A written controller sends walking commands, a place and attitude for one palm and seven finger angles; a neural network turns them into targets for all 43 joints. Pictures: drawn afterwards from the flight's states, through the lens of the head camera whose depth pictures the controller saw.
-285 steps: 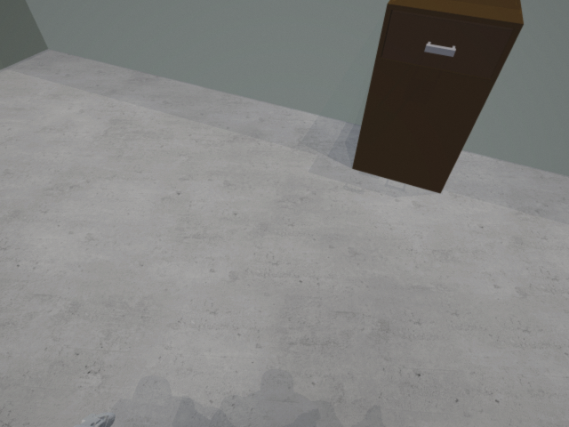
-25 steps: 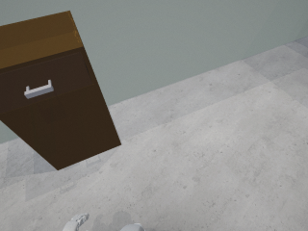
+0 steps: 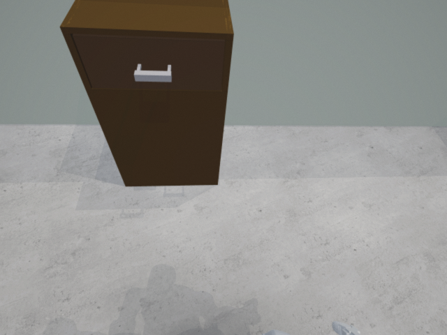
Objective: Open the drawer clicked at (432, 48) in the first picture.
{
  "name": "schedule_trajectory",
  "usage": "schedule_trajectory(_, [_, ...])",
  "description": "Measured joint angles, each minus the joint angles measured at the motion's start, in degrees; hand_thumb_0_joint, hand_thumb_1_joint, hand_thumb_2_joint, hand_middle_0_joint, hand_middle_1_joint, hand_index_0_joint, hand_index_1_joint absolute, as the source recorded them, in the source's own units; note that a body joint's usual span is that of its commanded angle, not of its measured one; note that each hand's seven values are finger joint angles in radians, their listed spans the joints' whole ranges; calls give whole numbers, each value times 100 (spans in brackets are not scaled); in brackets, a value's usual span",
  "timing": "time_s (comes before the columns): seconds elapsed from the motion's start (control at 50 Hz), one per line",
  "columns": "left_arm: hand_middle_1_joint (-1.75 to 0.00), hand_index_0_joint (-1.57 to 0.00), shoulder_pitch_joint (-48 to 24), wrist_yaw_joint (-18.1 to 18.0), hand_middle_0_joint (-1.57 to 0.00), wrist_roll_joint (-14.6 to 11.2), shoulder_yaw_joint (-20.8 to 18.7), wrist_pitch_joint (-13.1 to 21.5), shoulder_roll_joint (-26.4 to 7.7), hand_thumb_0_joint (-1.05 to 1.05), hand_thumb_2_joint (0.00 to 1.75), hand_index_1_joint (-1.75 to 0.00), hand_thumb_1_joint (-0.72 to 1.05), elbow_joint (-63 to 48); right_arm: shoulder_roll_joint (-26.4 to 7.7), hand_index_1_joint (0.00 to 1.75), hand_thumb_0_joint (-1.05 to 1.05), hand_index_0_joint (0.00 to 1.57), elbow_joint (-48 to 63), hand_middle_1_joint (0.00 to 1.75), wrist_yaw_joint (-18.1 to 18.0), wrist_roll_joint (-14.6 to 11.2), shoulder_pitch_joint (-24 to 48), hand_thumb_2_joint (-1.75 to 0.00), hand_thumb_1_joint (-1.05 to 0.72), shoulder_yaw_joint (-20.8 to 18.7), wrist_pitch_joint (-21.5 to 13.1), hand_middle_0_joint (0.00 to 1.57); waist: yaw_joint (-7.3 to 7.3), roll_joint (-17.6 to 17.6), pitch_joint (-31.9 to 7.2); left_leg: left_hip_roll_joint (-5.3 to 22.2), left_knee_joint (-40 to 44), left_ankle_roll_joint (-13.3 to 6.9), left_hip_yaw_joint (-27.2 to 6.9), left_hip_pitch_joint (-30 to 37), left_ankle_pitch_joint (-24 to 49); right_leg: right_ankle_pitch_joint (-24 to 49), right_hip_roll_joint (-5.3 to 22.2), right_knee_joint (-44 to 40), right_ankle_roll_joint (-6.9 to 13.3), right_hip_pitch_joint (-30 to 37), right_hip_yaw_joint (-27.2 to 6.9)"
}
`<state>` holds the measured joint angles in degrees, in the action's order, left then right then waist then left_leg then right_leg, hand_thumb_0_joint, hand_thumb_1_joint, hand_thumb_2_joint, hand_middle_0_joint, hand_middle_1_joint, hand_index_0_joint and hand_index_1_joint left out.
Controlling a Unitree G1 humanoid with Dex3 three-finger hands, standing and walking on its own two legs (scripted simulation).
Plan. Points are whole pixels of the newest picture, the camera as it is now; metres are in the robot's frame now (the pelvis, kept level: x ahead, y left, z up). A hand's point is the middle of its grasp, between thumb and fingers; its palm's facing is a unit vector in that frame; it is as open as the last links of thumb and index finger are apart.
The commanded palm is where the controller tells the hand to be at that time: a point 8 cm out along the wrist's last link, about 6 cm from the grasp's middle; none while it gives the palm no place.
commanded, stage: turn to face it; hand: left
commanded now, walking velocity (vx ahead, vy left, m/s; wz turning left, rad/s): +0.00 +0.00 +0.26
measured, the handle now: (153, 71) +0.81 +0.29 -0.05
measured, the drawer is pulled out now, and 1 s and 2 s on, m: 0.00 0.00 0.00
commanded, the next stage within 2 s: take the last steps up to it in 0.10 s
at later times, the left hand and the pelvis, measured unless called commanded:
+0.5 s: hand out of the picture +0.05 +0.15 -0.14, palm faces +0.17 -0.96 -0.24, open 7.3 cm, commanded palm none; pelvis +0.03 -0.04 +0.01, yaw +7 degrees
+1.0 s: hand out of the picture +0.05 +0.17 -0.17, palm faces +0.22 -0.97 -0.11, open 7.4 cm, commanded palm none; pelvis +0.17 +0.04 +0.00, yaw +6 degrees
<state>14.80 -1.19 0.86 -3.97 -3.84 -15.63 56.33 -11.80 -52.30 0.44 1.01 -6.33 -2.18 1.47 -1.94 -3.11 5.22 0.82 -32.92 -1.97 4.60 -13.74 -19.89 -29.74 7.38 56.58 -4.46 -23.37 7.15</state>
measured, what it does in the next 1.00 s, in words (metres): walks ahead: right foot, then left foot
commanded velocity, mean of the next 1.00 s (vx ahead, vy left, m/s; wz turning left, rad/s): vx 0.24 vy -0.02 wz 0.06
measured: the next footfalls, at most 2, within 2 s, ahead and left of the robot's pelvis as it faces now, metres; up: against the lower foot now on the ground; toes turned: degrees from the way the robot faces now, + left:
right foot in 0.36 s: +0.04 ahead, -0.12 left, +0.00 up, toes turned -1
left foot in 0.88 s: +0.22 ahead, +0.14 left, +0.00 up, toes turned +17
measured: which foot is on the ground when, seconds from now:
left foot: down 0.00-0.36, up 0.38-0.86, down 0.88-1.00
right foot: up 0.00-0.34, down 0.36-0.90, up 0.92-1.00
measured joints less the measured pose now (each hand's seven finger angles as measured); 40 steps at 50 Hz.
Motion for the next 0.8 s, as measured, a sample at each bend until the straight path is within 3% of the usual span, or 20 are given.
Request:
schedule_trajectory(0.1, [-30, -19, -172, 57, -20, -20, 21, 59, 63, 1, 90, -30, 91, -23, 73, 30, 1, 20, -116, 30, -86, -11, -141, -90, -90, 61, -23, 20, 50, 130, -84, -64, 550, -43, -177, 274, 326, 501, -162, 500, -92, -244, -364])
schedule_trajectory(0.26, [-30, -19, -528, 29, -20, -44, 101, 112, 272, 0, 90, -30, 90, -119, 144, 30, 1, 20, -342, 30, -102, 30, -466, -90, -90, 53, -5, 20, 240, 258, -171, -193, 723, 1, -353, 407, 451, 473, -307, -785, -91, 228, -478])
schedule_trajectory(0.36, [-30, -19, -479, 112, -20, 2, 174, 323, 443, 0, 90, -30, 90, -94, 97, 30, 1, 20, -551, 30, -95, 35, -796, -90, -90, 7, -10, 20, 322, 410, -365, -193, 304, 161, -387, 284, 191, 914, -505, -2355, 84, 1020, -295])
schedule_trajectory(0.4, [-30, -19, -409, 115, -20, 49, 215, 446, 573, 0, 90, -30, 90, -37, 36, 30, 1, 20, -669, 30, -96, 7, -934, -90, -90, -34, 30, 20, 338, 598, -405, -115, -468, 152, -486, 4, -483, 1028, -611, -2390, 463, 1123, -149])
schedule_trajectory(0.46, [-30, -20, -98, 91, -20, 42, 242, 564, 705, 0, 90, -30, 90, 21, 7, 30, 1, 20, -850, 30, -24, 50, -1097, -90, -91, -82, 123, 20, 272, 604, -499, -64, -1844, 142, -427, -599, -561, 1075, -596, -2685, 691, 1435, -14])
schedule_trajectory(0.56, [-30, -20, 514, 39, -20, 4, 226, 640, 780, 0, 90, -30, 92, 370, -28, 30, 1, 20, -928, 30, 37, 72, -1108, -90, -91, -185, 99, 20, 254, 569, -478, 250, -2730, 271, -389, -1393, 493, 1340, -641, -3488, 695, 1978, 87])
schedule_trajectory(0.68, [-30, -20, 1122, 37, -20, 22, 275, 731, 930, 0, 90, -30, 91, 787, -16, 30, 1, 20, -982, 30, 56, 56, -966, -90, -91, -204, 83, 19, 146, 544, -367, 519, -2370, 361, -314, -1754, 962, 1325, -699, -3942, 656, 2360, 215])
schedule_trajectory(0.8, [-30, -20, 1482, 27, -20, 68, 294, 743, 1045, 0, 90, -30, 91, 1102, 117, 30, 1, 20, -920, 30, 85, 27, -506, -90, -91, -126, -12, 19, -80, 411, -231, 505, -1142, 239, 25, -1485, 697, 997, -622, -3909, 470, 2569, 244])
